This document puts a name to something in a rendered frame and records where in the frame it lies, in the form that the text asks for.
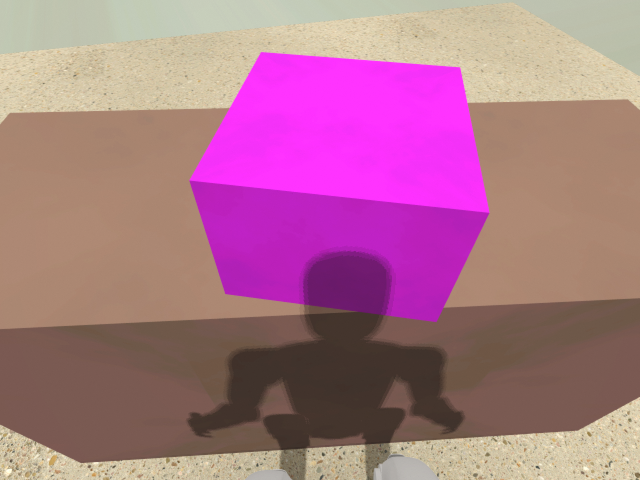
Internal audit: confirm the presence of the pedestal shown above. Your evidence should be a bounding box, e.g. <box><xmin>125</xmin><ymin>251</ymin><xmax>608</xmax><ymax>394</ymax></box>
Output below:
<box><xmin>0</xmin><ymin>99</ymin><xmax>640</xmax><ymax>463</ymax></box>

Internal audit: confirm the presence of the right robot thigh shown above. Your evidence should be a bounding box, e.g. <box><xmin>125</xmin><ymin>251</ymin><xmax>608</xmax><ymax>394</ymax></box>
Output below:
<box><xmin>373</xmin><ymin>456</ymin><xmax>439</xmax><ymax>480</ymax></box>

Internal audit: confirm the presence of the carton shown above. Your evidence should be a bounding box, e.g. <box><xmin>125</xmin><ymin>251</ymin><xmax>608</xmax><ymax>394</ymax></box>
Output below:
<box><xmin>189</xmin><ymin>52</ymin><xmax>489</xmax><ymax>322</ymax></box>

